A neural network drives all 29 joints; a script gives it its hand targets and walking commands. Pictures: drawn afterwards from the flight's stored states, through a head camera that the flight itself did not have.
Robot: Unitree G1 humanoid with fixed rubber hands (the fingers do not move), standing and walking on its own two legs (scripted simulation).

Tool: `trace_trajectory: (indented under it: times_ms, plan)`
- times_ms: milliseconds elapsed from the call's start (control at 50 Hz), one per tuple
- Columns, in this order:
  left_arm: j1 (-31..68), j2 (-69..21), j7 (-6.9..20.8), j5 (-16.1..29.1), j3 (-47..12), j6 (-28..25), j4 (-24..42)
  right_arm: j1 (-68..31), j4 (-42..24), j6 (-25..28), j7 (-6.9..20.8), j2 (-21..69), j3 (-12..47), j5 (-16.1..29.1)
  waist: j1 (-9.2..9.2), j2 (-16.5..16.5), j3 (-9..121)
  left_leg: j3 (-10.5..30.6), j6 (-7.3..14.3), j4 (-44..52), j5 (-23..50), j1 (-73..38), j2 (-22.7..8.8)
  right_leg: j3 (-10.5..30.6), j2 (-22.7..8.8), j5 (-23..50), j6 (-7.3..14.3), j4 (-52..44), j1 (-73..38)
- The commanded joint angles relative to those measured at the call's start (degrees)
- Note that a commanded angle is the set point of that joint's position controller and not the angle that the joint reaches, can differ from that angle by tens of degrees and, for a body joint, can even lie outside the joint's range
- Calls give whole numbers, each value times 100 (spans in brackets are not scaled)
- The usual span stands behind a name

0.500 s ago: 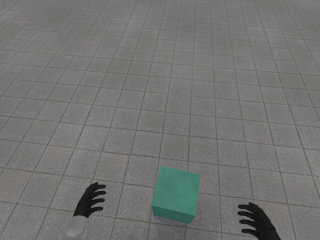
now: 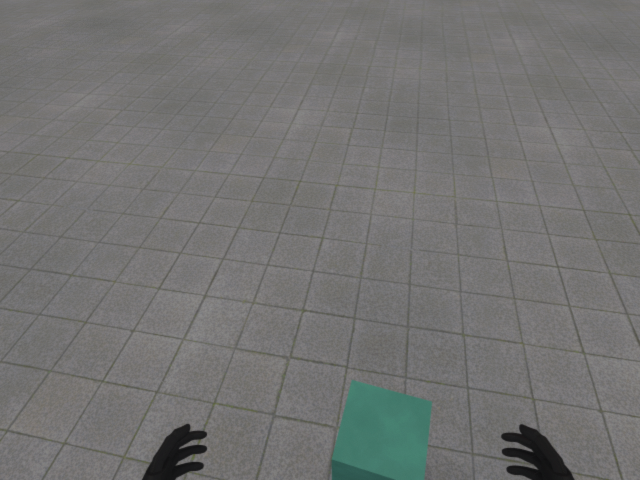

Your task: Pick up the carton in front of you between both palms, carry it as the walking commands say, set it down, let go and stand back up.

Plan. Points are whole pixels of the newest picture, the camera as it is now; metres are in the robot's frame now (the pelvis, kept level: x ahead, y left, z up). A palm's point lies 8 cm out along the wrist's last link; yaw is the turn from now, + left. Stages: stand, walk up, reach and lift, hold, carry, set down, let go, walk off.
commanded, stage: let go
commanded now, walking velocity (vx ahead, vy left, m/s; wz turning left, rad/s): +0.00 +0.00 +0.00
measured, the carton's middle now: (379, 445) +0.39 -0.11 -0.65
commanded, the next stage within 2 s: stand in 0.10 s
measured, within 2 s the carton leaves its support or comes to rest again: neither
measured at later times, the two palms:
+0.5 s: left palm out of the picture +0.13 +0.29 -0.07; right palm out of the picture +0.16 -0.29 -0.10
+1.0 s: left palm out of the picture +0.09 +0.27 -0.08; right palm out of the picture +0.13 -0.33 -0.10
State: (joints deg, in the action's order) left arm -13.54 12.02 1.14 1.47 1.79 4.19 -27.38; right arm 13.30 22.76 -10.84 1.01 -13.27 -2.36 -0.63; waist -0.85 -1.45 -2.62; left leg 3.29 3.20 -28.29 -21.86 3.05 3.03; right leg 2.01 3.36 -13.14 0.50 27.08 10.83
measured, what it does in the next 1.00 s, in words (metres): stands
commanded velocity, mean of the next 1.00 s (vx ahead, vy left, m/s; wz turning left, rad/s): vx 0.00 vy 0.00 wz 0.00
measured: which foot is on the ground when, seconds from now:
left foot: down 0.00-1.00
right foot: down 0.00-1.00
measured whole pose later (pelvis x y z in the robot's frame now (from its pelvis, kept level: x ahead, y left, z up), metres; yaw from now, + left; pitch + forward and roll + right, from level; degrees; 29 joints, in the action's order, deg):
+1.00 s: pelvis +0.01 -0.04 +0.00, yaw +3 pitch -2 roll +0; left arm -9.0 19.8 -1.0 -1.0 2.8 -0.3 -51.5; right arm 10.4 48.5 0.0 -2.1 -21.8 0.0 -1.5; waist 0.5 -3.1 -1.3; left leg 6.6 0.2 -23.1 -19.1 2.3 1.8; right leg -1.3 3.9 -12.7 3.5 24.8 10.6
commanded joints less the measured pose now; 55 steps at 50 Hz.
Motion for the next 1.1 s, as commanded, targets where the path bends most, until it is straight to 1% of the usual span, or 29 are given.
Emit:
trace_trajectory:
  times_ms: [0,80,100,120,160,180,200,240,260,300,360,420,500,600,680,820,940,1080]
  plan:
    - [253,398,-51,-44,92,16,445,-201,-512,-114,-60,-506,-111,-32,16,-276,-10,218,-433,714,2133,1478,-491,-37,-26,971,9,23,-1095]
    - [203,379,-33,-89,62,107,417,-252,-557,-215,-64,-511,-146,-86,75,-223,-171,207,-405,809,1765,1669,-536,-56,-36,801,7,8,-1173]
    - [245,1166,-192,-412,398,-48,-314,-437,81,349,-273,-1074,-204,-132,170,-814,-230,458,-450,785,1049,1807,-517,134,-469,605,-109,259,-270]
    - [185,1305,-218,-420,390,-130,-340,-314,202,595,-331,-1155,-254,-178,143,-740,-145,565,-389,858,593,1568,-576,193,-492,299,-127,248,-40]
    - [385,1285,-222,-443,389,-262,-411,-298,422,840,-338,-1253,-270,-197,88,-526,-74,825,-270,986,28,1466,-736,284,-569,84,-65,235,78]
    - [400,1204,-209,-446,355,-312,-418,-379,468,922,-321,-1262,-264,-189,106,-384,61,901,-194,948,55,1327,-769,275,-521,126,-6,201,61]
    - [460,1202,-191,-454,324,-364,-506,-459,585,989,-290,-1255,-248,-178,105,-245,228,930,-164,919,281,1268,-780,284,-527,288,15,181,-23]
    - [514,1175,-181,-436,298,-443,-650,-500,735,1093,-263,-1202,-205,-157,96,36,471,812,-199,673,1192,1023,-725,321,-558,844,25,192,-150]
    - [521,1201,-179,-410,300,-456,-725,-481,817,1111,-256,-1212,-192,-151,78,155,582,718,-266,536,1653,917,-692,308,-578,1097,28,241,-206]
    - [467,1239,-191,-361,297,-461,-839,-419,989,1126,-255,-1267,-179,-140,58,278,713,615,-361,354,2257,723,-668,311,-649,1413,50,285,-234]
    - [408,1346,-220,-329,294,-456,-986,-381,1203,1124,-269,-1365,-166,-133,57,318,718,622,-410,290,2540,512,-673,358,-722,1518,92,226,-121]
    - [368,1466,-247,-323,294,-450,-1142,-353,1398,1115,-283,-1428,-131,-140,62,234,644,631,-383,306,2499,451,-664,426,-773,1535,134,137,-91]
    - [349,1612,-263,-322,312,-464,-1324,-375,1595,1116,-291,-1486,-80,-129,74,130,585,608,-318,349,2452,501,-637,514,-840,1778,177,40,-274]
    - [394,1701,-264,-307,329,-490,-1533,-419,1778,1126,-308,-1519,-38,-98,86,95,619,582,-304,393,2384,530,-622,599,-904,2073,223,-65,-553]
    - [436,1719,-263,-291,330,-505,-1700,-441,1910,1134,-321,-1544,-11,-94,102,77,606,579,-313,441,2182,580,-614,666,-948,2103,244,-190,-709]
    - [545,1740,-249,-263,326,-513,-1973,-420,2136,1150,-332,-1602,32,-87,113,125,507,619,-313,631,1794,573,-635,718,-954,1847,228,-437,-776]
    - [634,1772,-226,-240,319,-510,-2183,-387,2326,1163,-327,-1649,66,-87,125,166,362,670,-287,843,1412,622,-665,747,-935,1410,193,-651,-781]
    - [723,1818,-198,-222,312,-509,-2396,-355,2529,1184,-314,-1696,98,-93,151,121,174,705,-260,1050,1146,708,-702,771,-910,931,164,-838,-751]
